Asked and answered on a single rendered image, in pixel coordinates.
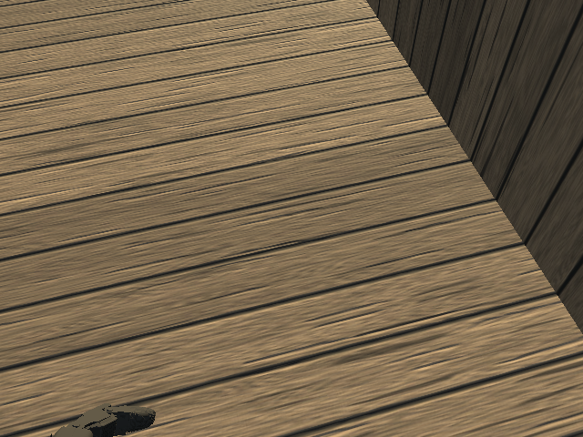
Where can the left robot hand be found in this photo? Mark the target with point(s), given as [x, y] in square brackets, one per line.
[107, 421]

